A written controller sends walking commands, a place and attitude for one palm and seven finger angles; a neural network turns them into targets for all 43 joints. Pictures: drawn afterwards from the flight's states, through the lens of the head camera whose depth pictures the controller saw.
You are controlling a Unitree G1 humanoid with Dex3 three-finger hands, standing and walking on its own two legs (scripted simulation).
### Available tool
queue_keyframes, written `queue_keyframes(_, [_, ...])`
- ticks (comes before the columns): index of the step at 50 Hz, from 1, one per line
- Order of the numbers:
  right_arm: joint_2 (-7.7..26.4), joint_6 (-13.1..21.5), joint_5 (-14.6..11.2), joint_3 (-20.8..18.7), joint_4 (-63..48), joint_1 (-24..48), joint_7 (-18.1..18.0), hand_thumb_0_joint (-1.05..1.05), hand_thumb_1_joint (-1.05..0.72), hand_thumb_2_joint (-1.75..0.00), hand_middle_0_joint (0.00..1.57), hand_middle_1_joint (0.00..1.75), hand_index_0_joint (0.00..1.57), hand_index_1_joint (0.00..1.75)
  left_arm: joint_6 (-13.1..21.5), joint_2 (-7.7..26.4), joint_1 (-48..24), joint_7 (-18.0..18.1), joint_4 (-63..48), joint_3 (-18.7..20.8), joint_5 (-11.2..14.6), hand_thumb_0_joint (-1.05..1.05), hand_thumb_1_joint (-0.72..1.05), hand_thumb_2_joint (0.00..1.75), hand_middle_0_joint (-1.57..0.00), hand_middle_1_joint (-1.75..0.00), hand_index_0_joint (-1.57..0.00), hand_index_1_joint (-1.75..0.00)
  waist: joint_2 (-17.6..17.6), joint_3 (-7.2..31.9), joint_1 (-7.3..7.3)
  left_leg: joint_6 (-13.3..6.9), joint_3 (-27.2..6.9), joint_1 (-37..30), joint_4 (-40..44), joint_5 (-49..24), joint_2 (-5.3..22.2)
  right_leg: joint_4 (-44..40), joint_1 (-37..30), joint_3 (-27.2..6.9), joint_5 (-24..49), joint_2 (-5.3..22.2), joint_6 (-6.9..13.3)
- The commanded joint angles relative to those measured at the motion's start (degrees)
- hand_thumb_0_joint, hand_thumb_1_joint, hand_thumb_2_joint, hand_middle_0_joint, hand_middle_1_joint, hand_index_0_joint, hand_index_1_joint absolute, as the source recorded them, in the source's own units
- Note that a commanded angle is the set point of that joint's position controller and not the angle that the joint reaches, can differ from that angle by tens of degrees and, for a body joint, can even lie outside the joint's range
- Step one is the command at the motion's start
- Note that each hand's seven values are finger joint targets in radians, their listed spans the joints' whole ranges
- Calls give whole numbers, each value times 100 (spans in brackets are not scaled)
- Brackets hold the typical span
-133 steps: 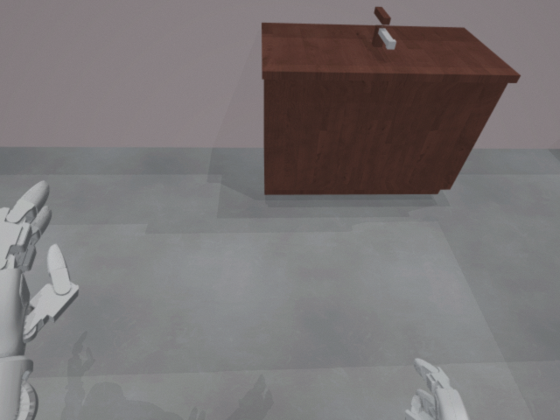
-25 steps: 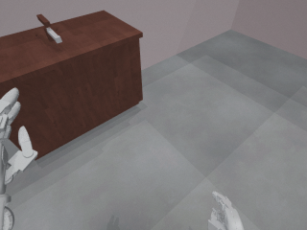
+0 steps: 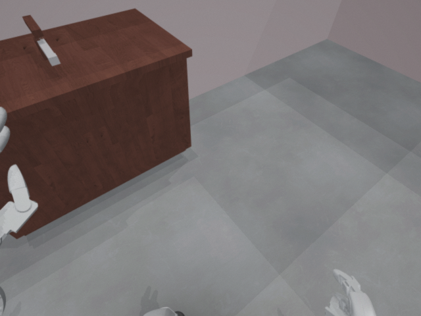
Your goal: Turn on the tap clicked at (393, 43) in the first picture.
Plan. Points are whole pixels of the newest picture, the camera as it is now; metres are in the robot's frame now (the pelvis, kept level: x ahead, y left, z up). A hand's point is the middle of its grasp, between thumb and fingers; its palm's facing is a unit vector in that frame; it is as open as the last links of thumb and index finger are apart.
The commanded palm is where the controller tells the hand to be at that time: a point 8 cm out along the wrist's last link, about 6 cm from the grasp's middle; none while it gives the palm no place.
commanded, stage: walk to a spot facing it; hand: left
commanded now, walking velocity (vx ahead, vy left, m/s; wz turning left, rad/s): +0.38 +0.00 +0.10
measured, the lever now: (53, 59) +0.83 +0.59 +0.02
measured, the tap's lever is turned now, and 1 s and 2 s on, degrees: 0 0 0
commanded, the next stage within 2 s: turn to face it in 0.52 s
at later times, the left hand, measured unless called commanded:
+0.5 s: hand (102, 138) +0.34 +0.20 +0.18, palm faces +0.51 -0.77 -0.38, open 7.5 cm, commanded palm +0.26 +0.24 +0.19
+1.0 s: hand (93, 125) +0.35 +0.22 +0.19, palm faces +0.62 -0.65 -0.45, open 7.5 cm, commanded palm +0.30 +0.24 +0.19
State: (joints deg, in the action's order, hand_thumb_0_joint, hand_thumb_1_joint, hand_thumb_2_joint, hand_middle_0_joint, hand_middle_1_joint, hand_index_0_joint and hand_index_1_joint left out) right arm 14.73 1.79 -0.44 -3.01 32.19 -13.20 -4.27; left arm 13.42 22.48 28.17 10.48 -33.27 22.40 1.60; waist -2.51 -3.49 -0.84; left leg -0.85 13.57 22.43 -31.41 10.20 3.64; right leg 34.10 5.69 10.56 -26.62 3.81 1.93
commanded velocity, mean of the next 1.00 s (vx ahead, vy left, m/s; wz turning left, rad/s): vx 0.20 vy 0.01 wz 0.28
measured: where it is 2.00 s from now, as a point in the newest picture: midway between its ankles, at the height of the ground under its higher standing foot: (213, 286)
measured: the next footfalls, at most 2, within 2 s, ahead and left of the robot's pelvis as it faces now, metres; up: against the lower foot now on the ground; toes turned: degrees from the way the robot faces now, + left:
left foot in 0.02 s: +0.14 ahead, +0.12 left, +0.00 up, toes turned +12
right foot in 0.36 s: +0.21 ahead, -0.17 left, +0.00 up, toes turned -8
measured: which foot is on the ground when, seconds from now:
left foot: up 0.00-0.00, down 0.02-0.36, up 0.38-0.66, down 0.68-1.00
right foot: down 0.00-0.02, up 0.04-0.34, down 0.36-0.68, up 0.70-0.98, down 1.00-1.00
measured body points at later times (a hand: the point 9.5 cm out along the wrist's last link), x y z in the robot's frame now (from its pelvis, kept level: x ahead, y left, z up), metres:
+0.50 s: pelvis +0.14 -0.05 +0.00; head +0.15 -0.07 +0.45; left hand +0.30 +0.24 +0.20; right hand +0.31 -0.28 -0.11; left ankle +0.11 +0.07 -0.65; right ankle +0.17 -0.16 -0.73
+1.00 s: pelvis +0.22 -0.07 +0.00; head +0.24 -0.07 +0.45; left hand +0.31 +0.25 +0.22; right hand +0.44 -0.20 -0.09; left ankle +0.23 +0.08 -0.73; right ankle +0.28 -0.17 -0.73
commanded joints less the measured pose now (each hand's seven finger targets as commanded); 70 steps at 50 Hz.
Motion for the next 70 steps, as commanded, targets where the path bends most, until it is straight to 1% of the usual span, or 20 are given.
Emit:
queue_keyframes(1, [387,331,18,-49,-850,434,60,0,-90,-90,20,30,20,30,383,913,-1131,81,-1048,523,76,0,90,90,-20,-30,-20,-30,1934,1513,182,-1419,-3949,-3044,1020,-1642,2153,3795,2610,-651,-742,-304,-202])
queue_keyframes(3, [339,365,12,-19,-695,750,102,0,-90,-90,20,30,20,30,322,1153,-958,-103,-640,674,74,0,90,90,-20,-30,-20,-30,1391,919,160,-1678,-4309,-2024,1510,340,2451,4485,3324,-1345,-628,117,-252])
queue_keyframes(5, [269,399,-31,-51,-628,768,119,0,-90,-90,20,30,20,30,377,1047,-683,-146,-1131,731,52,0,90,90,-20,-30,-20,-30,1192,655,49,-1425,-3239,-1294,1617,1269,2077,4075,3340,-1247,-212,366,-278])
queue_keyframes(9, [261,607,9,-28,-566,633,142,0,-90,-90,20,30,20,30,428,756,-158,-136,-1377,711,43,0,90,90,-20,-30,-20,-30,1733,815,5,-845,-1540,-335,1763,1459,1414,2161,1957,-461,584,310,-360])
queue_keyframes(16, [202,609,-34,33,-429,424,-43,0,-90,-90,20,30,20,30,187,486,-867,-125,-159,310,-45,0,90,90,-20,-30,-20,-30,802,728,37,-377,-824,-76,147,1883,938,-423,322,137,781,-105,-464])
queue_keyframes(18, [-27,543,-17,125,-515,498,-61,0,-90,-90,20,30,20,30,99,963,-1158,-71,-162,458,-122,0,90,90,-20,-30,-20,-30,-1677,702,-39,7,-365,1580,-2731,2305,-155,-1790,-446,-3055,429,1791,481])
queue_keyframes(19, [173,612,26,106,-486,747,-40,0,-90,-90,20,30,20,30,66,1099,-1363,-44,-208,579,-65,0,90,90,-20,-30,-20,-30,-1627,752,-149,53,-1050,1882,-3651,2250,-23,-2045,-414,-3681,314,2349,828])
queue_keyframes(25, [158,341,21,89,-454,773,31,0,-90,-90,20,30,20,30,240,956,-618,-21,-960,643,-85,0,90,90,-20,-30,-20,-30,-668,666,30,199,-1007,1082,-2607,1327,363,-1455,-95,-877,2960,1888,544])
queue_keyframes(31, [72,309,72,-27,-805,431,21,0,-90,-90,20,30,20,30,224,865,-177,192,-1507,738,24,0,90,90,-20,-30,-20,-30,-293,1149,83,183,-82,-474,-117,409,-249,-216,-69,-193,3748,1542,286])
queue_keyframes(33, [225,345,10,-127,-856,301,-41,0,-90,-90,20,30,20,30,303,802,-400,197,-1656,606,65,0,90,90,-20,-30,-20,-30,1158,1525,301,-211,-1114,-2184,626,-650,261,2012,1193,141,2325,831,-226])
queue_keyframes(34, [422,417,-4,-165,-876,405,-7,0,-90,-90,20,30,20,30,405,857,-529,182,-1710,632,116,0,90,90,-20,-30,-20,-30,2660,1504,183,-1130,-3554,-2631,853,-2999,1899,3426,2566,-147,-1014,-19,-516])
queue_keyframes(35, [383,494,16,-96,-778,368,96,0,-90,-90,20,30,20,30,453,1098,-579,114,-1188,763,24,0,90,90,-20,-30,-20,-30,2070,1410,179,-1394,-4219,-2333,1016,-2796,2190,3974,2887,-846,-1113,25,-392])
queue_keyframes(41, [338,578,-48,-105,-627,426,271,0,-90,-90,20,30,20,30,297,730,42,-115,-1533,583,156,0,90,90,-20,-30,-20,-30,1751,1138,114,-866,-2089,-1013,901,-2077,1191,2042,1926,-592,247,29,-558])
queue_keyframes(48, [283,598,-46,80,-561,516,125,0,-90,-90,20,30,20,30,22,674,-529,-109,-780,450,103,0,90,90,-20,-30,-20,-30,1252,1021,21,-471,-1666,-296,364,266,928,-480,346,-234,744,-243,-564])
queue_keyframes(51, [232,589,29,129,-558,763,57,0,-90,-90,20,30,20,30,-152,1063,-1331,-22,-408,446,35,0,90,90,-20,-30,-20,-30,-1607,536,-73,123,-1215,1415,-3199,2230,-309,-2358,532,-3770,-221,2295,610])
queue_keyframes(57, [214,387,54,154,-310,911,5,0,-90,-90,20,30,20,30,149,832,-860,-81,-487,297,-33,0,90,90,-20,-30,-20,-30,-446,602,70,282,-1165,1183,-3028,990,59,-1773,223,-1304,2432,1567,409])
queue_keyframes(66, [235,465,54,-19,-626,495,-52,0,-90,-90,20,30,20,30,155,734,-782,144,-864,379,0,0,90,90,-20,-30,-20,-30,-456,964,34,89,-321,-789,330,692,-216,-1323,320,-1188,679,1241,410])
queue_keyframes(67, [306,479,18,-63,-636,423,-100,0,-90,-90,20,30,20,30,183,680,-880,136,-871,277,5,0,90,90,-20,-30,-20,-30,37,928,102,23,-465,-1294,670,715,-109,-816,676,-1018,436,1026,256])
queue_keyframes(69, [558,506,-30,-111,-731,434,-89,0,-90,-90,20,30,20,30,312,611,-1181,121,-1040,189,-19,0,90,90,-20,-30,-20,-30,2256,809,159,-790,-3012,-2362,1440,11,1523,1697,2566,-238,-550,-132,-280])
queue_keyframes(70, [437,556,-19,-54,-662,487,-37,0,-90,-90,20,30,20,30,384,741,-1061,60,-560,209,-93,0,90,90,-20,-30,-20,-30,2088,766,159,-1153,-3754,-1988,1805,477,1971,2737,2930,-618,-928,-108,-197])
